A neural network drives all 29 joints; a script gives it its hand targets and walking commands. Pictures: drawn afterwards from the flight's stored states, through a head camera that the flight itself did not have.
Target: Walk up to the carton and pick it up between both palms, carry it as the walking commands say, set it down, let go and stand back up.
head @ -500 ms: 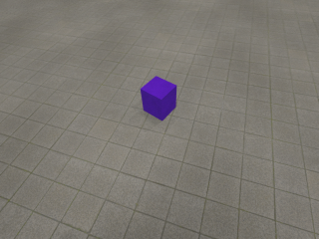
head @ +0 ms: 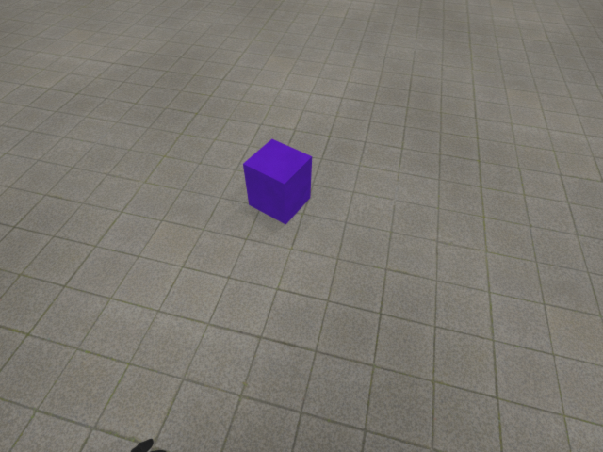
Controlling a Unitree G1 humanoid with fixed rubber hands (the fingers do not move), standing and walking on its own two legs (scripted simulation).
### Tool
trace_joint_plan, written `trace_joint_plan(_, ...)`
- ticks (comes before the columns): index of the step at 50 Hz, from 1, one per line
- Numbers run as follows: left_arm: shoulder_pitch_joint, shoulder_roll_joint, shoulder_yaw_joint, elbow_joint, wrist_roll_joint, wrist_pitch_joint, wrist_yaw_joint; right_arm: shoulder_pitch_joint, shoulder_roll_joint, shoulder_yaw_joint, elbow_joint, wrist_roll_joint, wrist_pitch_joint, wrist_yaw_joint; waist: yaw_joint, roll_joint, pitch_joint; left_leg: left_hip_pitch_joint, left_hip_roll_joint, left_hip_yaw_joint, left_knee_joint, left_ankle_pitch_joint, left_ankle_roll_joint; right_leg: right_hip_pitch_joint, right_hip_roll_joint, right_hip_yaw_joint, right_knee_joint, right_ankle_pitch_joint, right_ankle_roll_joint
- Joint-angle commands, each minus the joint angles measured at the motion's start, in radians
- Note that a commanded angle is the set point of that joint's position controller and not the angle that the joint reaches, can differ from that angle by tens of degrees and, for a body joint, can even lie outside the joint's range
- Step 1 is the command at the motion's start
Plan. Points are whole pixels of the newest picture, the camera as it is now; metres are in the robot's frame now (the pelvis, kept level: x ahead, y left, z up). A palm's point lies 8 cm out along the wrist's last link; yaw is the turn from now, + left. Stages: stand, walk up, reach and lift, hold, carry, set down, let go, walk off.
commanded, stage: walk up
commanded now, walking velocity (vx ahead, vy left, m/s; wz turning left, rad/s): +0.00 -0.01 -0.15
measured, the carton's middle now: (279, 181) +1.24 +0.07 -0.65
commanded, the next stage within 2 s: none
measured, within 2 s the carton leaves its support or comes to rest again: neither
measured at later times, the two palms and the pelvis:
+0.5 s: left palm out of the picture +0.05 +0.26 -0.12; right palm out of the picture +0.08 -0.26 -0.11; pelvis -0.01 +0.00 +0.00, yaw -8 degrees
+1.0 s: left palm (156, 438) +0.17 +0.22 -0.12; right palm out of the picture +0.05 -0.26 -0.13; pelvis +0.03 -0.01 +0.00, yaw -10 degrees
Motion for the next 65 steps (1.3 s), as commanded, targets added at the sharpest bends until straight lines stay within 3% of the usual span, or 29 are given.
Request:
trace_joint_plan(1,0.063,0.017,0.007,-0.047,-0.011,-0.020,0.006,0.011,-0.162,-0.031,-0.031,0.000,0.002,-0.003,0.017,0.170,-0.082,0.058,0.227,-0.133,-0.003,0.532,0.098,0.049,0.012,-0.038,-0.177,0.100,-0.023)
trace_joint_plan(3,0.108,0.072,0.030,-0.044,0.000,-0.036,0.010,0.035,-0.117,-0.024,-0.031,0.002,0.007,0.003,0.026,0.074,-0.113,-0.061,0.151,-0.085,0.098,0.266,0.025,0.196,-0.065,0.020,-0.273,0.251,-0.049)
trace_joint_plan(4,0.129,0.168,0.055,-0.047,0.012,-0.040,0.008,0.031,-0.078,-0.020,-0.064,0.007,0.012,0.006,0.035,-0.136,-0.107,-0.217,0.047,0.001,0.251,-0.058,-0.032,0.237,-0.225,0.247,-0.294,0.350,-0.116)
trace_joint_plan(5,0.184,0.209,0.057,-0.028,0.017,-0.032,0.010,-0.028,-0.066,-0.011,-0.095,0.016,0.024,-0.001,0.091,-0.233,-0.072,-0.309,0.000,-0.010,0.439,-0.346,-0.046,0.195,-0.349,0.423,-0.381,0.428,-0.228)
trace_joint_plan(6,0.162,0.184,0.046,-0.039,0.016,-0.032,0.016,-0.046,-0.059,-0.004,-0.107,0.013,0.032,-0.003,0.078,-0.176,-0.045,-0.329,0.022,-0.079,0.552,-0.349,-0.051,0.154,-0.373,0.424,-0.411,0.471,-0.263)
trace_joint_plan(10,0.051,0.124,0.039,-0.071,0.007,-0.034,0.010,0.017,-0.094,-0.024,-0.086,-0.001,0.035,0.010,0.014,-0.098,-0.080,-0.282,0.030,-0.109,0.607,-0.181,-0.065,0.108,-0.219,0.274,-0.398,0.351,-0.199)
trace_joint_plan(15,0.147,0.146,0.044,-0.057,0.009,-0.037,0.001,-0.036,-0.083,-0.028,-0.118,-0.007,0.030,0.026,0.056,-0.125,-0.057,-0.317,0.037,-0.083,0.494,-0.162,-0.067,0.118,-0.212,0.357,-0.508,-0.046,-0.211)
trace_joint_plan(21,0.163,0.173,0.040,-0.055,0.006,-0.032,-0.003,-0.037,-0.064,-0.015,-0.159,0.004,0.013,0.028,0.048,-0.116,-0.063,-0.177,0.015,-0.048,0.297,-0.247,-0.061,0.075,-0.188,0.356,-0.504,-0.004,-0.213)
trace_joint_plan(24,0.098,0.168,0.028,-0.075,0.003,-0.021,-0.007,0.081,-0.059,-0.017,-0.135,0.014,0.004,0.020,-0.031,-0.090,-0.065,0.080,-0.030,0.009,0.017,-0.122,-0.032,-0.086,-0.119,0.289,-0.447,-0.089,-0.155)
trace_joint_plan(25,0.094,0.133,0.022,-0.081,0.004,-0.023,-0.006,0.134,-0.078,-0.026,-0.114,0.014,-0.002,0.012,-0.045,-0.056,-0.071,0.183,0.016,-0.033,-0.028,-0.110,-0.008,-0.164,-0.086,0.246,-0.368,-0.057,-0.123)
trace_joint_plan(26,0.075,0.070,0.011,-0.097,0.000,-0.028,-0.008,0.185,-0.132,-0.038,-0.108,0.004,-0.010,0.008,-0.059,0.075,-0.063,0.259,0.163,-0.192,-0.126,-0.214,0.028,-0.295,-0.024,0.171,-0.190,-0.051,-0.084)
trace_joint_plan(27,0.035,0.018,-0.005,-0.145,-0.002,-0.039,-0.013,0.202,-0.250,-0.065,-0.121,-0.005,-0.012,0.005,-0.081,0.324,-0.050,0.250,0.381,-0.484,-0.284,-0.438,0.120,-0.462,0.090,0.041,0.053,-0.089,-0.040)
trace_joint_plan(28,-0.006,0.046,0.009,-0.164,0.013,-0.036,-0.008,0.147,-0.259,-0.057,-0.133,-0.006,-0.009,0.004,-0.059,0.209,0.020,0.053,0.457,-0.555,-0.319,-0.380,0.191,-0.404,0.006,0.072,0.185,-0.060,-0.019)
trace_joint_plan(29,0.054,0.051,0.011,-0.123,-0.002,-0.032,0.000,0.045,-0.190,-0.025,-0.139,0.013,-0.011,0.003,0.016,0.112,0.042,-0.056,0.394,-0.423,-0.192,0.151,0.182,-0.251,0.013,0.097,0.244,-0.053,0.003)
trace_joint_plan(30,0.128,0.049,0.007,-0.086,-0.001,-0.029,-0.003,-0.006,-0.139,-0.015,-0.137,0.012,-0.019,0.011,0.055,0.113,0.023,-0.062,0.305,-0.253,-0.119,0.444,0.165,-0.158,0.016,0.093,0.252,-0.026,0.002)
trace_joint_plan(31,0.164,0.042,0.003,-0.066,0.004,-0.027,-0.009,-0.028,-0.122,-0.014,-0.142,0.011,-0.028,0.012,0.060,0.169,-0.005,-0.040,0.254,-0.152,-0.091,0.557,0.141,-0.122,0.025,0.064,0.253,-0.003,-0.002)
trace_joint_plan(33,0.104,0.055,0.002,-0.092,0.002,-0.019,-0.023,0.019,-0.139,-0.019,-0.141,0.002,-0.031,0.010,0.025,0.202,-0.018,0.019,0.203,-0.086,-0.091,0.459,0.099,-0.130,0.013,0.031,0.159,0.058,-0.005)
trace_joint_plan(37,0.022,0.014,-0.014,-0.135,0.002,-0.024,-0.013,0.116,-0.155,-0.022,-0.107,-0.003,-0.019,-0.001,-0.022,0.202,-0.016,0.064,0.222,-0.121,-0.023,0.605,0.108,-0.079,0.025,-0.005,-0.024,0.048,-0.022)
trace_joint_plan(39,0.069,0.013,-0.013,-0.123,0.002,-0.037,-0.002,0.097,-0.167,-0.023,-0.100,0.001,-0.013,-0.003,0.002,0.190,-0.042,0.050,0.200,-0.121,0.034,0.552,0.079,0.024,0.040,-0.041,-0.176,0.144,-0.037)
trace_joint_plan(41,0.149,0.071,0.011,-0.104,0.013,-0.053,0.008,0.105,-0.110,-0.007,-0.107,0.004,-0.019,0.003,0.031,0.093,-0.113,-0.069,0.139,-0.102,0.123,0.327,0.017,0.246,-0.056,0.026,-0.241,0.341,-0.049)
trace_joint_plan(43,0.182,0.164,0.033,-0.080,0.008,-0.047,0.013,0.122,-0.061,0.001,-0.131,0.008,-0.011,0.005,0.050,-0.181,-0.131,-0.243,0.037,-0.007,0.333,-0.222,-0.041,0.299,-0.287,0.292,-0.262,0.624,-0.195)
trace_joint_plan(44,0.203,0.165,0.036,-0.071,0.012,-0.044,0.018,0.087,-0.070,0.000,-0.148,0.009,0.001,0.005,0.063,-0.193,-0.106,-0.288,0.024,-0.025,0.458,-0.359,-0.051,0.272,-0.341,0.352,-0.305,0.688,-0.249)
trace_joint_plan(45,0.183,0.150,0.032,-0.081,0.011,-0.044,0.021,0.061,-0.075,-0.002,-0.163,0.010,0.009,0.007,0.058,-0.159,-0.092,-0.313,0.024,-0.056,0.528,-0.380,-0.052,0.246,-0.347,0.352,-0.335,0.696,-0.274)
trace_joint_plan(49,0.069,0.105,0.022,-0.096,0.009,-0.045,0.019,0.102,-0.070,-0.008,-0.141,-0.002,0.019,0.016,0.005,-0.118,-0.122,-0.244,0.039,-0.075,0.522,-0.242,-0.052,0.161,-0.243,0.191,-0.357,0.618,-0.221)
trace_joint_plan(56,0.072,0.116,0.013,-0.079,0.008,-0.025,0.014,0.106,-0.030,0.005,-0.139,-0.002,0.021,0.016,-0.017,-0.097,-0.093,-0.030,0.004,0.031,0.106,-0.073,-0.037,0.022,-0.163,0.136,-0.344,0.253,-0.146)
trace_joint_plan(57,0.068,0.087,0.004,-0.084,0.008,-0.025,0.012,0.126,-0.048,-0.004,-0.129,-0.006,0.015,0.013,-0.022,-0.059,-0.088,0.025,0.040,-0.012,0.067,-0.045,-0.023,-0.033,-0.140,0.120,-0.312,0.186,-0.114)
trace_joint_plan(59,0.065,-0.006,-0.020,-0.102,0.000,-0.027,0.007,0.122,-0.167,-0.037,-0.138,-0.015,0.007,0.009,-0.019,0.263,-0.050,-0.028,0.274,-0.339,-0.148,-0.163,0.076,-0.128,0.031,-0.047,-0.083,0.012,-0.028)
trace_joint_plan(61,0.037,0.061,0.003,-0.111,0.002,-0.015,0.009,0.117,-0.187,-0.046,-0.128,-0.012,0.008,0.007,-0.033,0.222,0.006,-0.074,0.338,-0.428,-0.190,-0.092,0.168,-0.172,0.029,0.018,0.170,-0.112,-0.018)
trace_joint_plan(65,0.106,0.038,-0.001,-0.071,0.008,-0.018,0.004,0.045,-0.114,-0.018,-0.117,0.001,-0.014,-0.003,0.011,0.164,-0.011,-0.049,0.257,-0.195,-0.113,0.282,0.147,-0.123,0.008,0.037,0.225,-0.031,-0.011)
